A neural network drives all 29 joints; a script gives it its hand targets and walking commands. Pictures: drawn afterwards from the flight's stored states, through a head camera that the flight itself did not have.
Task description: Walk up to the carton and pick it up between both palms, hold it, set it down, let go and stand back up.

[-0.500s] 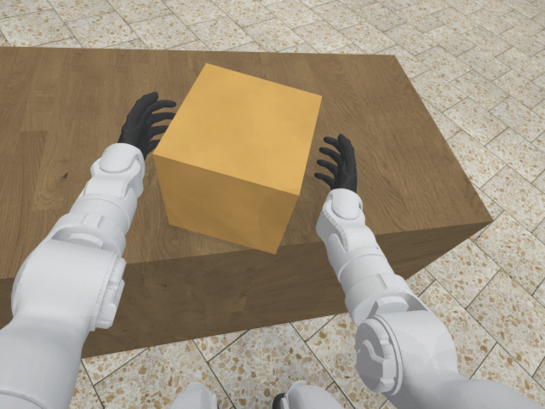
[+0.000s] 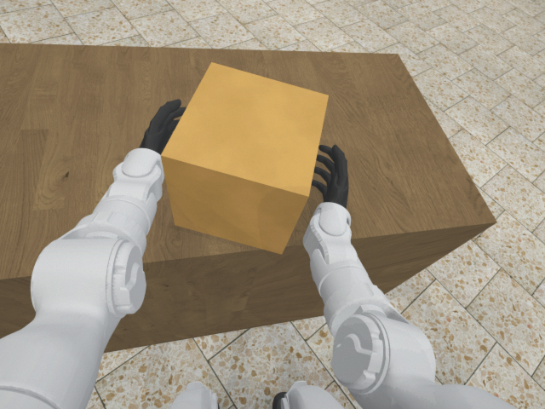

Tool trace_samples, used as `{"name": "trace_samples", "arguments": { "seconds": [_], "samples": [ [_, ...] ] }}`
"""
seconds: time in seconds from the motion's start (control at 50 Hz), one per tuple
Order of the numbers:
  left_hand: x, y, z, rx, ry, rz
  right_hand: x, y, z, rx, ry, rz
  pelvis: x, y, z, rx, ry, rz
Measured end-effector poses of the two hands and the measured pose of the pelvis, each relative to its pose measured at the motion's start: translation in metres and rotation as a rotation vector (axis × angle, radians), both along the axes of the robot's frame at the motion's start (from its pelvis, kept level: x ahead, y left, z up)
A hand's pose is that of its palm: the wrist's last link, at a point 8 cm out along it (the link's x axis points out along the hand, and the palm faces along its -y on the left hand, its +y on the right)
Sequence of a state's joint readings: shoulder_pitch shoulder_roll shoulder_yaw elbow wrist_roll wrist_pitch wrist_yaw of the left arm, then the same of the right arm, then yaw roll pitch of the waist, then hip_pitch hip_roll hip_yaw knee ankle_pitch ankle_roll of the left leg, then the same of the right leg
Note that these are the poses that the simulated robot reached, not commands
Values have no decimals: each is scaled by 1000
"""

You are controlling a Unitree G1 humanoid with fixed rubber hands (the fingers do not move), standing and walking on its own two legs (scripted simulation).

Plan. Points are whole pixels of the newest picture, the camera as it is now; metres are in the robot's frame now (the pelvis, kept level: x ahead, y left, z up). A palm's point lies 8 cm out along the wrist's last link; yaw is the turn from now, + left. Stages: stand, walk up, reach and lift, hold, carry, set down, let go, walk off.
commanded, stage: reach and lift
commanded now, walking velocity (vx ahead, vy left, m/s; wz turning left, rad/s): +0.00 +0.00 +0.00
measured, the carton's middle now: (248, 163) +0.46 +0.00 +0.05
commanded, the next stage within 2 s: none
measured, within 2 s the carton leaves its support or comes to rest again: leaves its support in 1.50 s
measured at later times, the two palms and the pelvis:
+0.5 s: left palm (157, 149) +0.47 +0.14 +0.06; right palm (330, 203) +0.39 -0.12 +0.04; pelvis +0.00 +0.01 +0.00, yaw +0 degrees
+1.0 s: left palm (157, 148) +0.47 +0.14 +0.06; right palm (329, 203) +0.39 -0.12 +0.04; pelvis +0.00 +0.01 +0.00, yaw +0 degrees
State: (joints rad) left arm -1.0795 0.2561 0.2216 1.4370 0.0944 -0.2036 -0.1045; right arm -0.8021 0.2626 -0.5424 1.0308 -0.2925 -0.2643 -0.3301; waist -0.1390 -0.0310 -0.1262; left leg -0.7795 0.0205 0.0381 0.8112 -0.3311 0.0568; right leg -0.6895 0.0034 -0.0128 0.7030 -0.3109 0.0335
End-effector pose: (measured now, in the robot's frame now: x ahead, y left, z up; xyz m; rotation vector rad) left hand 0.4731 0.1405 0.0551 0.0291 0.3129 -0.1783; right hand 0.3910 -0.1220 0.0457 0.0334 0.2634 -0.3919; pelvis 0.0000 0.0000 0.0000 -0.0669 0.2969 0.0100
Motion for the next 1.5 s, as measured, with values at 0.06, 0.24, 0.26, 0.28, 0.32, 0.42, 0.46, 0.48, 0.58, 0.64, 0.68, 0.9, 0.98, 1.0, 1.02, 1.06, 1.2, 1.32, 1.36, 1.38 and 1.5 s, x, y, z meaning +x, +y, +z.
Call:
{"name": "trace_samples", "arguments": {
  "seconds": [0.06, 0.24, 0.26, 0.28, 0.32, 0.42, 0.46, 0.48, 0.58, 0.64, 0.68, 0.9, 0.98, 1.0, 1.02, 1.06, 1.2, 1.32, 1.36, 1.38, 1.5],
  "samples": [
    [0, -1, 0, 4, -3, -6, -2, 1, -2, 29, -16, -18, 0, 1, 0, -1, 1, 0],
    [0, -1, 0, 9, -12, -9, -3, 2, -5, 63, -42, -39, 2, 6, 1, -8, 6, -1],
    [0, -1, 0, 12, -13, -10, -3, 2, -5, 63, -43, -40, 2, 6, 1, -8, 7, -1],
    [0, -1, 0, 14, -14, -11, -4, 2, -5, 64, -44, -42, 3, 6, 2, -8, 7, -1],
    [0, -1, 0, 20, -17, -14, -4, 2, -5, 63, -45, -44, 3, 7, 2, -9, 8, -1],
    [1, -1, 1, 34, -22, -20, -4, 3, -5, 61, -46, -49, 3, 8, 2, -11, 9, -1],
    [1, -1, 1, 38, -23, -22, -4, 3, -5, 60, -46, -51, 3, 8, 2, -11, 9, -1],
    [1, -1, 1, 40, -24, -23, -4, 3, -6, 60, -46, -51, 3, 8, 2, -11, 9, -1],
    [1, -1, 1, 47, -26, -25, -4, 3, -6, 62, -46, -53, 3, 9, 2, -12, 9, -2],
    [1, -1, 1, 50, -27, -25, -4, 3, -6, 63, -46, -54, 3, 9, 2, -13, 10, -2],
    [1, -1, 1, 52, -27, -26, -4, 3, -6, 64, -46, -54, 3, 9, 2, -13, 10, -2],
    [1, -1, 2, 67, -31, -31, -4, 4, -6, 65, -46, -60, 3, 10, 3, -15, 10, -3],
    [2, -1, 2, 76, -34, -33, -4, 4, -6, 62, -46, -64, 4, 11, 3, -16, 11, -3],
    [2, -1, 3, 80, -35, -35, -4, 4, -6, 61, -46, -64, 4, 11, 3, -16, 11, -3],
    [2, -1, 3, 84, -37, -36, -4, 4, -6, 61, -45, -64, 4, 11, 3, -17, 11, -3],
    [2, -1, 3, 94, -39, -39, -4, 4, -6, 58, -45, -63, 4, 11, 3, -18, 11, -4],
    [2, -2, 5, 127, -47, -48, -4, 3, -5, 43, -40, -56, 3, 13, 3, -21, 11, -6],
    [1, -3, 7, 154, -50, -50, -3, 2, -3, 28, -28, -43, 2, 13, 3, -23, 11, -7],
    [1, -3, 8, 160, -45, -47, -2, 1, -2, 23, -21, -37, 2, 13, 3, -23, 11, -7],
    [1, -3, 8, 164, -41, -46, -2, 1, -1, 21, -15, -33, 2, 13, 3, -23, 11, -7],
    [1, -4, 14, 192, -10, -39, 2, -1, 5, -1, 31, -9, 2, 13, 3, -23, 12, -7]
  ]
}}
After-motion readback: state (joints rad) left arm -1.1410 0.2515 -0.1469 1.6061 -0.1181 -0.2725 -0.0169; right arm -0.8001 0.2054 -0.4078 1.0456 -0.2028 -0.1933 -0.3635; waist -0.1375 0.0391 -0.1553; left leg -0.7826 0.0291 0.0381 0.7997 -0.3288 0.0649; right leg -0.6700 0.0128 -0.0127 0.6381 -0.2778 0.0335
